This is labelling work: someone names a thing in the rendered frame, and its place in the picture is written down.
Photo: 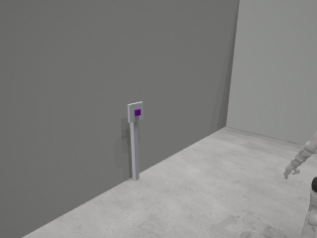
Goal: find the left robot shin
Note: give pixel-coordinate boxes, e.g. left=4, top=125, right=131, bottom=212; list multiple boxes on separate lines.
left=301, top=210, right=317, bottom=238

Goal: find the robot left hand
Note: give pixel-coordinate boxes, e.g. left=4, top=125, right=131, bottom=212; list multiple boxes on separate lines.
left=283, top=163, right=300, bottom=179

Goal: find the panel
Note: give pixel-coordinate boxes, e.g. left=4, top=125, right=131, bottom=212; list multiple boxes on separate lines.
left=127, top=101, right=144, bottom=180

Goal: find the left robot forearm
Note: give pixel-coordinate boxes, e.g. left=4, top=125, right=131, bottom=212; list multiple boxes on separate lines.
left=290, top=141, right=312, bottom=168

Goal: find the button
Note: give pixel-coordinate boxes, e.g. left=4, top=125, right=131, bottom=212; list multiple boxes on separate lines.
left=134, top=109, right=141, bottom=116

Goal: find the robot left upper arm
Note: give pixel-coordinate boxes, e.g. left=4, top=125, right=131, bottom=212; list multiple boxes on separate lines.
left=304, top=131, right=317, bottom=154

